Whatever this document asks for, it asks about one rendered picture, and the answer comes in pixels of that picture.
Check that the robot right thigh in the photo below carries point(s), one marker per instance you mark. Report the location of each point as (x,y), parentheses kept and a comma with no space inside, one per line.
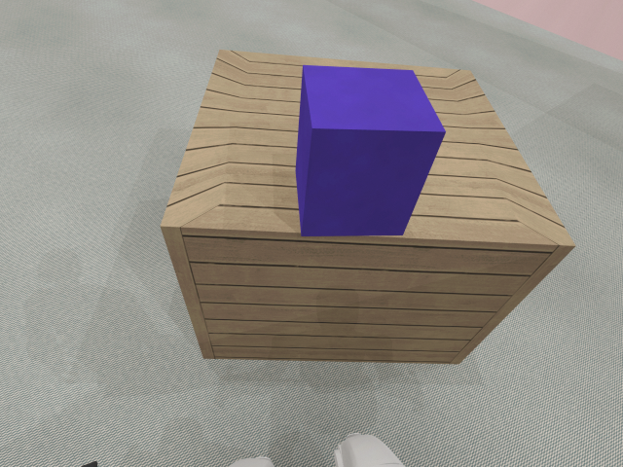
(365,451)

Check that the carton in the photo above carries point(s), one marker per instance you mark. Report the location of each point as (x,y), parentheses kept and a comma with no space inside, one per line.
(367,139)

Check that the pedestal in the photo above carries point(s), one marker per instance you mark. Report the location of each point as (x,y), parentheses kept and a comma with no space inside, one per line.
(481,237)

